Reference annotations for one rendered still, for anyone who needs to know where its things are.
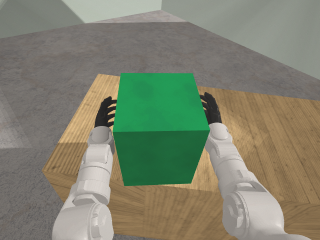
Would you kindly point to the robot right hand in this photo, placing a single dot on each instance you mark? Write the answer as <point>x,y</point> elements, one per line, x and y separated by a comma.
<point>212,112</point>

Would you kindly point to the right robot forearm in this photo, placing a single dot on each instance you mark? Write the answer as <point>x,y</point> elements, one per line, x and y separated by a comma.
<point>228,165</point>

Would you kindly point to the robot left upper arm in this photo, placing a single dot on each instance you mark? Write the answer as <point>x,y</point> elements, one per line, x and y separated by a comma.
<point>91,221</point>

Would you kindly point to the carton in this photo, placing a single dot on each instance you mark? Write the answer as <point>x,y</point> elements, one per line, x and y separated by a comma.
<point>160,128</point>

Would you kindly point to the pedestal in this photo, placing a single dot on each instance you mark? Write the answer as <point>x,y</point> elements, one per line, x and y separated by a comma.
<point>277,137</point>

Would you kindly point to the robot right upper arm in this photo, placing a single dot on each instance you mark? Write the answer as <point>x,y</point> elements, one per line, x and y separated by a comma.
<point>254,215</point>

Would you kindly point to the left robot forearm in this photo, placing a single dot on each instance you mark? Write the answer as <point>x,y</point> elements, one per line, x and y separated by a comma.
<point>92,184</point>

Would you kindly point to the robot left hand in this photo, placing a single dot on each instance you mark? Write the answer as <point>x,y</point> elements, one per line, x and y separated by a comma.
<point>102,116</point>

